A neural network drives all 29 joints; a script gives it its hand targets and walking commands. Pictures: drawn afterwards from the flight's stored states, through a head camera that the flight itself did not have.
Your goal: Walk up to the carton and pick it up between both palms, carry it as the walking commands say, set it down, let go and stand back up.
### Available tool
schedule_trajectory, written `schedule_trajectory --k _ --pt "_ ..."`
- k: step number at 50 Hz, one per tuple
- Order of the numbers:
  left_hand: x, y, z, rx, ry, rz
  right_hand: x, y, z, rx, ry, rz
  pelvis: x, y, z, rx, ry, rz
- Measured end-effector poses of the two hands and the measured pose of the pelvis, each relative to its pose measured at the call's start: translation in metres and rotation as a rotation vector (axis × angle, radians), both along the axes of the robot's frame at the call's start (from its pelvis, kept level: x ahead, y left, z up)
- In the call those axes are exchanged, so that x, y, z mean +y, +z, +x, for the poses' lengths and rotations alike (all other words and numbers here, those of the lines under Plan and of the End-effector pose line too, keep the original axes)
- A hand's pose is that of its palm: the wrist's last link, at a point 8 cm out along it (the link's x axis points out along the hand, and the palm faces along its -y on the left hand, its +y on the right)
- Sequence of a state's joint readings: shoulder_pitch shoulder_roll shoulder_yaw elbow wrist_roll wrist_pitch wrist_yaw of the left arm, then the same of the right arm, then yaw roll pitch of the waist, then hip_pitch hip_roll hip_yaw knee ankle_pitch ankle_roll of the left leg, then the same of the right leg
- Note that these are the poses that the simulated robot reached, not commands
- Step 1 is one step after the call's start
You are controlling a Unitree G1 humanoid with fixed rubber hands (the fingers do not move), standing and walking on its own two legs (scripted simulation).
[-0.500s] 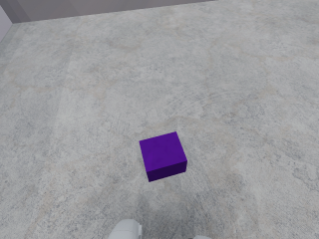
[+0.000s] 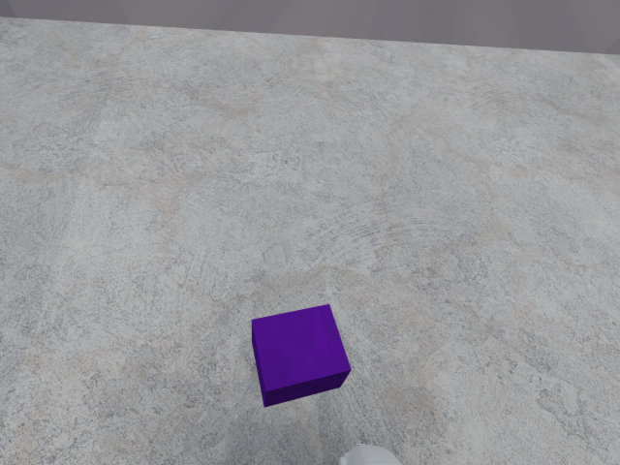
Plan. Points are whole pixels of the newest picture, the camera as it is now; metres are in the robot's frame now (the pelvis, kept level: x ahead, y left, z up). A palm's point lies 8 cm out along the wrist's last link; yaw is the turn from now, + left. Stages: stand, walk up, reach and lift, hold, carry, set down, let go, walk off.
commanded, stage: walk up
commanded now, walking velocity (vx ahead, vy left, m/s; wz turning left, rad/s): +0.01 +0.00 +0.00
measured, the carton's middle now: (297, 354) +0.50 -0.04 -0.70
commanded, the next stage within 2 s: none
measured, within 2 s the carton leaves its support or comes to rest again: neither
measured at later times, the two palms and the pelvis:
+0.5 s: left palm out of the picture +0.09 +0.21 -0.14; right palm out of the picture +0.04 -0.26 -0.15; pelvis +0.04 -0.03 -0.01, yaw +1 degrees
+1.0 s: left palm out of the picture +0.04 +0.17 -0.15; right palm (507, 451) +0.16 -0.32 -0.14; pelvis +0.06 -0.08 -0.01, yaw +10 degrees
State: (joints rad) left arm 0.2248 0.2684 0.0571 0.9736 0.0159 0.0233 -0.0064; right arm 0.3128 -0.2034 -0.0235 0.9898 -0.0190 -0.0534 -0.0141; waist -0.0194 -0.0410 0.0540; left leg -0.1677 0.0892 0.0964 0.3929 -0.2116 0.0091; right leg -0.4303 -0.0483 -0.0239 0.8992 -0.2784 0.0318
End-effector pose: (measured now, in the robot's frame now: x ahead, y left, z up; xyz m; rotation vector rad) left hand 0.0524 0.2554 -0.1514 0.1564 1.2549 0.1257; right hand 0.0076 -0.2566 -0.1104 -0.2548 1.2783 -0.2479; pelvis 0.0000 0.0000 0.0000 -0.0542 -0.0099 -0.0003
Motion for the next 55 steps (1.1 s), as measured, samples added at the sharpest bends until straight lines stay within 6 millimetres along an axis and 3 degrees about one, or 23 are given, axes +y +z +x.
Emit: schedule_trajectory --k 7,10,13,18,24,28,31,35,38,43,48,51,55 --pt "-0.027 0.004 0.058 -0.066 -0.038 0.030 0.003 -0.031 0.004 0.053 -0.052 0.078 -0.013 -0.011 0.020 -0.001 -0.009 0.058" --pt "-0.039 0.008 0.066 -0.084 -0.041 0.046 0.004 -0.047 0.017 0.046 -0.058 0.121 -0.019 -0.016 0.027 -0.009 -0.011 0.064" --pt "-0.047 0.014 0.067 -0.073 -0.036 0.049 0.008 -0.051 0.029 0.043 -0.052 0.149 -0.021 -0.013 0.034 -0.008 -0.011 0.050" --pt "-0.048 0.016 0.061 -0.052 -0.011 0.051 0.010 -0.047 0.042 0.033 -0.031 0.157 -0.024 -0.008 0.040 -0.007 -0.009 0.054" --pt "-0.044 0.010 0.042 0.002 0.018 0.051 0.002 -0.044 0.041 0.062 -0.020 0.128 -0.026 -0.008 0.044 -0.006 0.005 0.056" --pt "-0.037 0.008 0.034 0.032 0.046 0.068 -0.027 -0.034 0.021 0.138 -0.022 0.054 -0.039 -0.008 0.047 0.014 0.054 0.041" --pt "-0.041 0.010 0.035 0.025 0.057 0.082 -0.054 -0.030 0.017 0.184 -0.002 0.025 -0.052 -0.008 0.051 0.018 0.074 0.032" --pt "-0.056 0.005 0.031 0.029 0.087 0.116 -0.088 -0.041 0.035 0.181 0.022 0.017 -0.074 -0.019 0.059 0.017 0.081 0.054" --pt "-0.072 0.008 0.021 0.038 0.116 0.119 -0.100 -0.043 0.061 0.152 0.064 0.019 -0.084 -0.018 0.060 0.017 0.106 0.054" --pt "-0.086 0.018 0.005 0.052 0.164 0.120 -0.097 -0.039 0.111 0.062 0.131 0.050 -0.088 -0.009 0.061 0.022 0.133 0.073" --pt "-0.089 0.012 -0.005 0.059 0.192 0.095 -0.074 -0.035 0.146 -0.018 0.190 0.081 -0.086 -0.009 0.059 0.023 0.158 0.055" --pt "-0.087 -0.002 -0.014 0.074 0.210 0.063 -0.058 -0.033 0.158 -0.068 0.220 0.076 -0.080 -0.015 0.058 0.016 0.176 0.025" --pt "-0.091 -0.008 -0.024 0.106 0.228 0.020 -0.052 -0.023 0.150 -0.065 0.228 0.055 -0.079 -0.011 0.058 0.011 0.183 0.026"
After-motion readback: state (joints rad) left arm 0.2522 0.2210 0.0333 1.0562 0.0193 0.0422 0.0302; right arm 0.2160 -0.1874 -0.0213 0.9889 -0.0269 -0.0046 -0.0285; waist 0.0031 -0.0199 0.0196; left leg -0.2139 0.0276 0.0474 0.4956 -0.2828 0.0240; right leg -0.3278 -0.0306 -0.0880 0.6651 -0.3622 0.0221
